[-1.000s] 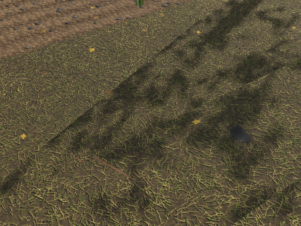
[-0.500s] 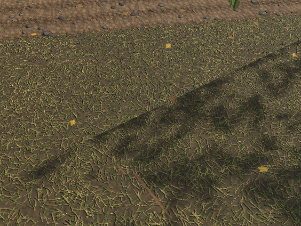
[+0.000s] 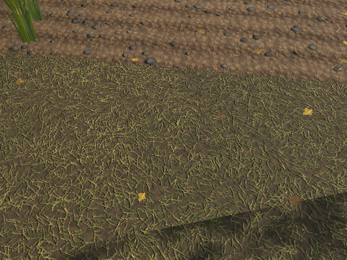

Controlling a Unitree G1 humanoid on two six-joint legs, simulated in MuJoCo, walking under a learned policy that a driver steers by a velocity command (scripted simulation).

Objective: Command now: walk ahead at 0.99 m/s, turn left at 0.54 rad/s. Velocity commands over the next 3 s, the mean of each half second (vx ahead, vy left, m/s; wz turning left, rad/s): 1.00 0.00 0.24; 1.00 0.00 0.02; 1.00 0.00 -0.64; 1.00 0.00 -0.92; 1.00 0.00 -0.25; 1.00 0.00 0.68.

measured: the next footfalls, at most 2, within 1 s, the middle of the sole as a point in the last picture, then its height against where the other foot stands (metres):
left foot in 0.48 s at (155, 251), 0.15 m lower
right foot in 0.82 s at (177, 165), level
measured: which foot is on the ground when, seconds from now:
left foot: up 0.00-0.46, down 0.48-0.82, up 0.84-1.00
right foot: down 0.00-0.46, up 0.48-0.80, down 0.82-1.00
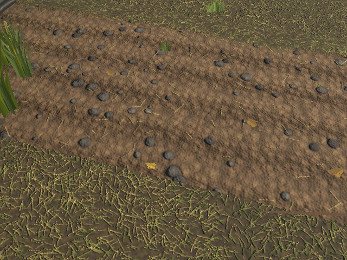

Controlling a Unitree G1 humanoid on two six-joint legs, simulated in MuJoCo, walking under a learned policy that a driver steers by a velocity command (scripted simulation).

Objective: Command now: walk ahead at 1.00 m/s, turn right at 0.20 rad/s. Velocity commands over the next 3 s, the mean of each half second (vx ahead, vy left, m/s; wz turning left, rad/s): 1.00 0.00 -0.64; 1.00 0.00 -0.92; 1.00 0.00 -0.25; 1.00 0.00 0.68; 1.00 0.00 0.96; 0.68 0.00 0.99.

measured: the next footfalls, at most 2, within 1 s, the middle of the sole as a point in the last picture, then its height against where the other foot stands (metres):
left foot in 0.24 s outside the picture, level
right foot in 0.70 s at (213, 194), level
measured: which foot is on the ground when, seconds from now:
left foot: up 0.00-0.22, down 0.24-0.70, up 0.72-1.00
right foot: down 0.00-0.26, up 0.28-0.68, down 0.70-1.00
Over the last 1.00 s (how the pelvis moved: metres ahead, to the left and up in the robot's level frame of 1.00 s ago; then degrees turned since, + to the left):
0.99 0.09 -0.11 5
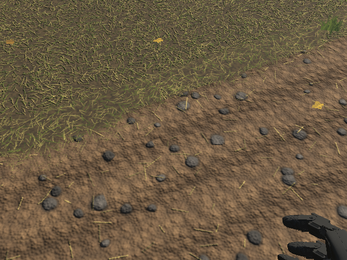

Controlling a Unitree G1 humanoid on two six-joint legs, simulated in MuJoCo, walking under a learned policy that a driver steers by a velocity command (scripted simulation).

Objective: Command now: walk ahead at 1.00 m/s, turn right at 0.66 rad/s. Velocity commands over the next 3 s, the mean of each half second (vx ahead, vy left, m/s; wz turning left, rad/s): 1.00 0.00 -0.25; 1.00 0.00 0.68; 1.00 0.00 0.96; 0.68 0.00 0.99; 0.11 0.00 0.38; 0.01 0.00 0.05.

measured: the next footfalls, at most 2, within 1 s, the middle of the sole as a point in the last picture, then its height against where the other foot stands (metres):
left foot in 0.12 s outside the picture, level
right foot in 0.56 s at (218, 198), level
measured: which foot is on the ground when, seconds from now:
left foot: up 0.00-0.10, down 0.12-0.56, up 0.58-0.98, down 1.00-1.00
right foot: down 0.00-0.10, up 0.12-0.54, down 0.56-1.00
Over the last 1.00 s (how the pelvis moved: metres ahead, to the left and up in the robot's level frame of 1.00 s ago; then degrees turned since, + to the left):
0.90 -0.18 0.00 -48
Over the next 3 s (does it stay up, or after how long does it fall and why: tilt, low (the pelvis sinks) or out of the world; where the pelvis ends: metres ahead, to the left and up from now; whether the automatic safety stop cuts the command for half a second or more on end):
stays up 1.74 0.62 0.00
